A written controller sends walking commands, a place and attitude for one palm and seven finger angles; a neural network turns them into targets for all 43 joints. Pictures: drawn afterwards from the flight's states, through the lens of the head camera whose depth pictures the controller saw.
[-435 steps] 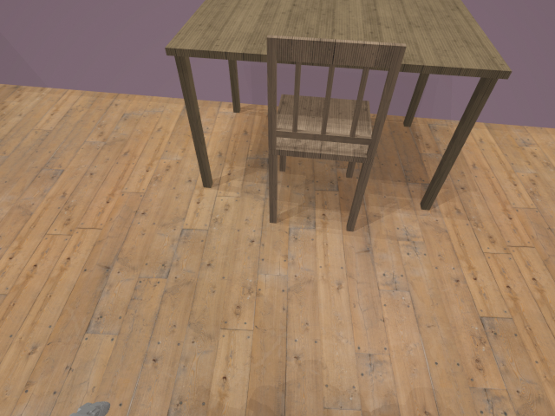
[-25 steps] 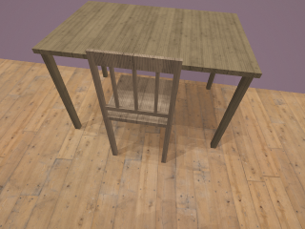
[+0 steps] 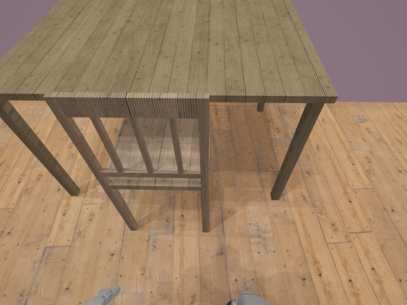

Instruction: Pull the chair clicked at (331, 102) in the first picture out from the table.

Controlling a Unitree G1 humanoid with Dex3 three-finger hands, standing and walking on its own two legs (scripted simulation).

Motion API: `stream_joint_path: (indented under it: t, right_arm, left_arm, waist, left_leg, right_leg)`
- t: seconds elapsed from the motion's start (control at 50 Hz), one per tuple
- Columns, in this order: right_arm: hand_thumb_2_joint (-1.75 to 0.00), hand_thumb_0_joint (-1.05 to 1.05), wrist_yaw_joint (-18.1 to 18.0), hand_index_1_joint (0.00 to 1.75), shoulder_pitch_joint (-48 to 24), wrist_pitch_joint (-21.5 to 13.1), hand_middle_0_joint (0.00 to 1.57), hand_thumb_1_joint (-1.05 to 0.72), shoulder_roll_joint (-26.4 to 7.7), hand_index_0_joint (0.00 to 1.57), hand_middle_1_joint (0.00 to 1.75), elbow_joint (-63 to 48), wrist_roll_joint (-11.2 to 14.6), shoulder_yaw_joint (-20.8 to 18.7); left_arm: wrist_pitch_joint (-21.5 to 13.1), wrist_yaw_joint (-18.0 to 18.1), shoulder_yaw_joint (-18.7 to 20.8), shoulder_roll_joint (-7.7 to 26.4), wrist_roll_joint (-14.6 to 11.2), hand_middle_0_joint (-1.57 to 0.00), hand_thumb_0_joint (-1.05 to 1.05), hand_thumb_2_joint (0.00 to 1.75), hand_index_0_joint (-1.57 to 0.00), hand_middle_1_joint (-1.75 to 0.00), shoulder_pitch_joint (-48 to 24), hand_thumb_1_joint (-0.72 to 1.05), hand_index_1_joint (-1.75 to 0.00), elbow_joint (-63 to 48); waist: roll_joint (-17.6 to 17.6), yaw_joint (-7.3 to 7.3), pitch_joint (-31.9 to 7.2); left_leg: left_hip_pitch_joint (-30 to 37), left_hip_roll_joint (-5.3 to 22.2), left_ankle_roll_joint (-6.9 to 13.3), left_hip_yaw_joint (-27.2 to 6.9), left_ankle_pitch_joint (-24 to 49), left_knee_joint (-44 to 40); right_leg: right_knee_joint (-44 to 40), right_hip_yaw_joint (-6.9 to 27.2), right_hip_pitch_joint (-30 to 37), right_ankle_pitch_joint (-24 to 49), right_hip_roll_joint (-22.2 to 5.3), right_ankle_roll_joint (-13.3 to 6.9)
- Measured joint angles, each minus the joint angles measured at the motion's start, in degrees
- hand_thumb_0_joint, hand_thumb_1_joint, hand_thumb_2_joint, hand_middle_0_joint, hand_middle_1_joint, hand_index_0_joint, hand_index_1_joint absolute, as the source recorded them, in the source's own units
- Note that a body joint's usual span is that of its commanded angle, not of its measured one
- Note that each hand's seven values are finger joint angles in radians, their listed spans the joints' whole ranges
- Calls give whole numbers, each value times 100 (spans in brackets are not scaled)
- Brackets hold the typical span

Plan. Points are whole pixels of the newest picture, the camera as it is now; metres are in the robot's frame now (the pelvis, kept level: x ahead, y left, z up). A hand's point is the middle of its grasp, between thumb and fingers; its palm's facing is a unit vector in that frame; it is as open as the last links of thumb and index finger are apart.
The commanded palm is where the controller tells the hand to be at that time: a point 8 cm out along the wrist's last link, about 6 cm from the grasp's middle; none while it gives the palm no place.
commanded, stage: take the last steps up to it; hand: left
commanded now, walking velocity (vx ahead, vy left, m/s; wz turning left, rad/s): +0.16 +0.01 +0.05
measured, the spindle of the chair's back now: (142, 146) +0.55 +0.20 -0.09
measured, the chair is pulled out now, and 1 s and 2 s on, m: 0.00 0.00 0.00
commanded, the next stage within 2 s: come to a stop and stand still in 0.04 s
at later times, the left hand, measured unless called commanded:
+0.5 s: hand out of the picture +0.10 +0.20 -0.16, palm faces +0.07 -0.98 -0.20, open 7.3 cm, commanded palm none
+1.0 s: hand out of the picture +0.04 +0.12 -0.15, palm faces +0.01 -0.98 -0.19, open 7.4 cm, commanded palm none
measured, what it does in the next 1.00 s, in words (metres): steps on the spot: left foot, then right foot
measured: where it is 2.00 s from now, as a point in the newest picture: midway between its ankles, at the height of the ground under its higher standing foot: outside the picture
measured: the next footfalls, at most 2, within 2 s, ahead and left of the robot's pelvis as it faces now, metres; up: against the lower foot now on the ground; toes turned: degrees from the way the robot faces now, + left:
left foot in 0.38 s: +0.11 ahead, +0.10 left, +0.00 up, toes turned -1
right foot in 0.72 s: +0.05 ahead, -0.13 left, +0.00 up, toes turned -4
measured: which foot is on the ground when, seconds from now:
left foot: up 0.00-0.36, down 0.38-1.00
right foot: down 0.00-0.40, up 0.42-0.70, down 0.72-1.00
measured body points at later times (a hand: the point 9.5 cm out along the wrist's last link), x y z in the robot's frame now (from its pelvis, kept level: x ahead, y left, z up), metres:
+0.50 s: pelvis +0.09 +0.02 +0.02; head +0.11 +0.03 +0.47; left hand +0.10 +0.25 -0.14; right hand +0.17 -0.21 -0.13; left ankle +0.15 +0.12 -0.72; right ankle +0.07 -0.09 -0.69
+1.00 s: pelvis +0.04 -0.04 +0.02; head +0.04 -0.05 +0.47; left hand +0.04 +0.17 -0.13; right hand +0.02 -0.27 -0.14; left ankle +0.10 +0.12 -0.72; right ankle +0.01 -0.13 -0.72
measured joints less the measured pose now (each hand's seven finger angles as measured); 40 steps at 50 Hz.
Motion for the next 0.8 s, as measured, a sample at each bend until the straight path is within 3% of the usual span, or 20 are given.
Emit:
stream_joint_path:
  t: [0.06,0.1,0.16,0.22,0.32,0.38,0.42,0.46,0.54,0.6,0.68,0.74,0.8]
  right_arm:
    - [-89,1,6,30,-246,102,20,-91,-65,20,30,-68,23,-61]
    - [-89,1,19,30,-467,138,20,-91,-114,20,30,-197,-21,-85]
    - [-89,1,26,30,-783,133,20,-91,-133,20,30,-440,-59,-105]
    - [-89,1,7,30,-1091,121,20,-91,-120,20,30,-591,-50,-82]
    - [-89,2,-56,30,-1493,221,20,-94,-275,20,30,-620,4,-82]
    - [-89,2,-45,30,-1609,235,20,-94,-287,20,30,-671,8,-86]
    - [-89,1,-47,30,-1696,253,20,-93,-182,20,30,-700,-5,-64]
    - [-89,1,-68,30,-1782,260,20,-92,-90,20,30,-757,-16,-19]
    - [-89,1,-114,30,-2020,308,20,-93,-38,20,30,-879,-38,-18]
    - [-89,1,-83,30,-2153,354,20,-92,-41,20,30,-955,-45,-39]
    - [-89,1,-31,30,-2160,371,21,-91,-93,21,30,-989,-51,-91]
    - [-89,1,6,30,-2041,411,21,-91,-145,21,30,-943,-5,-144]
    - [-89,1,38,30,-1812,518,20,-91,-225,20,30,-795,0,-169]
  left_arm:
    - [-18,52,-43,-103,-53,-20,0,90,-20,-30,14,91,-30,2]
    - [22,108,-64,-175,-50,-20,0,90,-20,-30,115,91,-30,69]
    - [31,216,-18,-228,-58,-20,-1,90,-20,-30,301,93,-30,189]
    - [48,234,-43,-173,-27,-21,-1,90,-20,-30,440,95,-30,287]
    - [186,256,-130,-212,-16,-21,-1,90,-20,-30,635,94,-30,451]
    - [315,280,-129,-205,-43,-21,0,90,-20,-30,745,93,-30,501]
    - [424,319,-111,-129,-57,-20,0,90,-20,-30,741,92,-30,504]
    - [502,338,-110,-66,-73,-20,0,90,-20,-30,731,92,-30,487]
    - [559,328,-72,1,-64,-20,0,90,-20,-30,711,91,-30,436]
    - [599,310,-45,42,-45,-20,0,90,-20,-30,740,91,-30,385]
    - [600,292,-63,60,-32,-20,0,90,-20,-30,788,91,-30,359]
    - [502,302,-106,49,-2,-20,0,90,-20,-30,885,91,-30,374]
    - [470,287,-190,-74,1,-20,0,90,-20,-30,1001,91,-30,492]
  waist:
    - [159,3,47]
    - [209,-1,-17]
    - [210,-5,-159]
    - [189,89,-249]
    - [181,306,-254]
    - [143,351,-223]
    - [-85,420,-138]
    - [-205,468,-88]
    - [-179,458,-1]
    - [-125,439,2]
    - [-15,373,-81]
    - [50,353,-178]
    - [193,304,-277]
  left_leg:
    - [-1218,16,160,-266,169,2479]
    - [-1848,113,160,-257,579,2932]
    - [-2441,272,47,-196,888,2460]
    - [-2594,341,-103,-150,1050,1481]
    - [-2180,210,-262,-157,1277,-22]
    - [-1719,160,-183,-138,2111,-844]
    - [-1637,31,-10,-34,1932,-815]
    - [-1591,-36,82,36,1850,-931]
    - [-1634,-16,114,37,2075,-1189]
    - [-1725,40,72,52,2203,-1275]
    - [-1868,96,-21,27,2348,-1312]
    - [-2026,117,-139,-3,2317,-1114]
    - [-1996,90,-170,-229,1595,-938]
  right_leg:
    - [0,-108,275,-471,131,-39]
    - [-365,-142,538,-419,203,3]
    - [-873,-169,851,-287,268,-22]
    - [-1175,-146,1072,-243,314,-16]
    - [-1076,-23,1260,-442,324,95]
    - [-650,-14,1238,-757,303,202]
    - [-407,74,1205,-944,159,287]
    - [115,237,1029,-1572,127,375]
    - [1331,532,639,-2119,218,466]
    - [1591,599,576,-2149,198,525]
    - [755,536,925,-1972,100,503]
    - [-425,497,1369,-1127,78,415]
    - [-509,417,1479,-1128,162,269]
